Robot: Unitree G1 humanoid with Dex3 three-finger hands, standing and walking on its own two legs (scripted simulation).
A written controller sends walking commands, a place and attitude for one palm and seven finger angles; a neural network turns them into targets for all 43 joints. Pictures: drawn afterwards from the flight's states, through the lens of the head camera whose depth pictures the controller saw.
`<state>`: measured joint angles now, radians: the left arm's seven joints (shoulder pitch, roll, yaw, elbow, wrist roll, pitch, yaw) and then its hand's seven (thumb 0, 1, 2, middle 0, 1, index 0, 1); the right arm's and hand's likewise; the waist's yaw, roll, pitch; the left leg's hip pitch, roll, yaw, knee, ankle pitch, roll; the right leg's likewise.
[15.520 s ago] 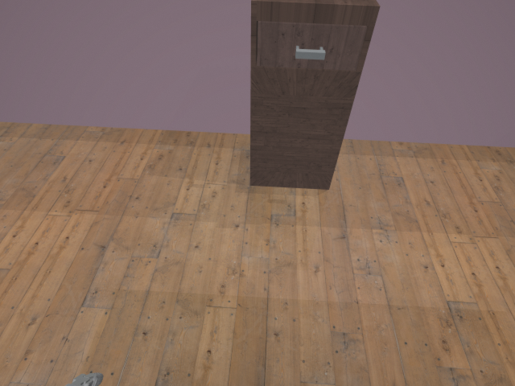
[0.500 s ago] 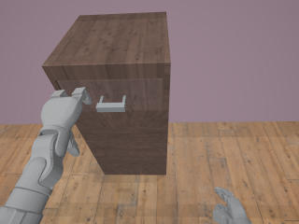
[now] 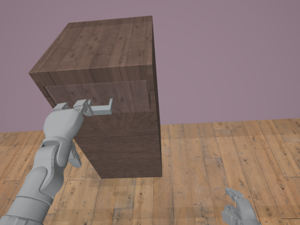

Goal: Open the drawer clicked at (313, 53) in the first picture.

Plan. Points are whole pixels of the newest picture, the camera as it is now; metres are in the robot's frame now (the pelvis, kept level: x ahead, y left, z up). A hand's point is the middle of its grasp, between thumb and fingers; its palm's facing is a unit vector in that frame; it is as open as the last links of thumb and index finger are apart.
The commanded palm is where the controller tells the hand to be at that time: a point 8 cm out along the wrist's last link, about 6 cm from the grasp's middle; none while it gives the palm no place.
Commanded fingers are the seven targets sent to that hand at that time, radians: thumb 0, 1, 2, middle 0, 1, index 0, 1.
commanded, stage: move the hooked fingers above the handle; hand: left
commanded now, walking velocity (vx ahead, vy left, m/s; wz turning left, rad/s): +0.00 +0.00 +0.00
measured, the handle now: (99, 106) +0.52 +0.28 -0.01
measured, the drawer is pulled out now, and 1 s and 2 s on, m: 0.00 0.00 0.00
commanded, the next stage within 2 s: none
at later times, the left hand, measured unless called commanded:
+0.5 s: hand (81, 121) +0.37 +0.26 +0.08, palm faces +0.02 -0.07 -1.00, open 13.8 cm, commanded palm +0.35 +0.27 +0.14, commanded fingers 0.00 -0.50 0.30 -0.30 -1.20 -0.30 -1.20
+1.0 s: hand (84, 111) +0.42 +0.28 +0.06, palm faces +0.01 -0.04 -1.00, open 13.8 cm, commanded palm +0.40 +0.29 +0.12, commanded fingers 0.00 -0.50 0.30 -0.30 -1.20 -0.30 -1.20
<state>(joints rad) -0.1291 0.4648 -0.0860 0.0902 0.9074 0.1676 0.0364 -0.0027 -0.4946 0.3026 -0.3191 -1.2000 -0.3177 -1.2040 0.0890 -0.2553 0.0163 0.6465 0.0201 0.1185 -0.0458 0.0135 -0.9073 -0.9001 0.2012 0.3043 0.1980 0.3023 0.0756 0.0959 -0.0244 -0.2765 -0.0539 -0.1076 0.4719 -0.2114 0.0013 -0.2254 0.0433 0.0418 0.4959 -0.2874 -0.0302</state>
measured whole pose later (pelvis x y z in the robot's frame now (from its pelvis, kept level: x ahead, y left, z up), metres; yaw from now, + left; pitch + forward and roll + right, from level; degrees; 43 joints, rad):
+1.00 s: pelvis +0.02 +0.03 -0.01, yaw +0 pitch +9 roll -1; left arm -0.47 0.48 -0.07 0.49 0.99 0.01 0.11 0.00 -0.49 0.30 -0.32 -1.20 -0.32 -1.20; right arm 0.21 -0.24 -0.03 0.64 0.01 0.16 -0.04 0.01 -0.91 -0.90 0.20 0.30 0.20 0.30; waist 0.02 0.05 -0.08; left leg -0.49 -0.08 -0.09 0.63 -0.30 0.04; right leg -0.41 0.02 0.05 0.60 -0.36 0.00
